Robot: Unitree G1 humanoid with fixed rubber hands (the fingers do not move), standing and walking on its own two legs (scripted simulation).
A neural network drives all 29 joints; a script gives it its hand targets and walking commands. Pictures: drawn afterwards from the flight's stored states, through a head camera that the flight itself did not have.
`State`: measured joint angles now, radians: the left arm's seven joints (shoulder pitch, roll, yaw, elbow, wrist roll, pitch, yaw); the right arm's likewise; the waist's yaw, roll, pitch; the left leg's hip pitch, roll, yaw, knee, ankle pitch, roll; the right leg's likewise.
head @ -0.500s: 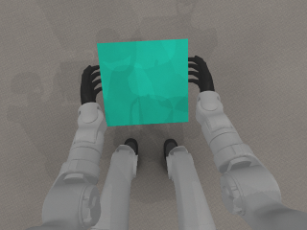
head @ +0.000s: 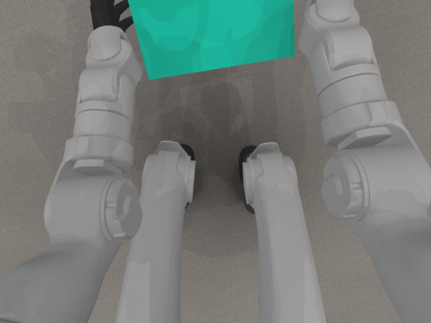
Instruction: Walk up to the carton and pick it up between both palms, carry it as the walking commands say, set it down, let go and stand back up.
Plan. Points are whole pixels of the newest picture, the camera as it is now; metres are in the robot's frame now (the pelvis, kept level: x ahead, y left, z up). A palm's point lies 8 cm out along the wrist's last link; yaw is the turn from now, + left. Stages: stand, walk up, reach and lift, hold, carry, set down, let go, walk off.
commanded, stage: set down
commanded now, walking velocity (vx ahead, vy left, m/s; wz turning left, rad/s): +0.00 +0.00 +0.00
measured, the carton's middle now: out of the picture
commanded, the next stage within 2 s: none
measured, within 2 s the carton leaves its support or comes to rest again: rests again in 0.96 s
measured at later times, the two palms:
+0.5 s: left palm (118, 21) +0.54 +0.18 -0.25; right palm out of the picture +0.57 -0.12 -0.23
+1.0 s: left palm (132, 11) +0.56 +0.16 -0.29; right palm out of the picture +0.58 -0.14 -0.28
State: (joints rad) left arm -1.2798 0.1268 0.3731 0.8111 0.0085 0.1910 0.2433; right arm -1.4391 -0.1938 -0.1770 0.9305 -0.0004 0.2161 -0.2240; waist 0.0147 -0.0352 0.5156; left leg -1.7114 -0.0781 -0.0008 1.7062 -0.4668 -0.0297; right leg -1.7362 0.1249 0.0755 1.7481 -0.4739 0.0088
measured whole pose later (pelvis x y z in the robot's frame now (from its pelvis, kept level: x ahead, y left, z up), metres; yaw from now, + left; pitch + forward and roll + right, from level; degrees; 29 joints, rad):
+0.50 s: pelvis +0.01 +0.01 -0.06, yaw +0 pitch +32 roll +2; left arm -1.44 0.21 0.42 0.88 0.05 0.28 0.14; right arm -1.55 -0.21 -0.26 0.97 -0.08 0.25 -0.13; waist 0.01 -0.04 0.52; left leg -1.95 -0.08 0.00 1.89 -0.50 -0.04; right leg -1.97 0.13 0.06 1.92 -0.51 0.02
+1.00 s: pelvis +0.02 +0.00 -0.10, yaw +0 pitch +34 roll +3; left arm -1.51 0.23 0.40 0.92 0.02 0.24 0.08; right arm -1.60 -0.29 -0.21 1.02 -0.01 0.23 -0.12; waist 0.01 -0.03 0.52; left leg -2.08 -0.08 0.00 2.04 -0.55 -0.04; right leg -2.10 0.13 0.03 2.07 -0.55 0.01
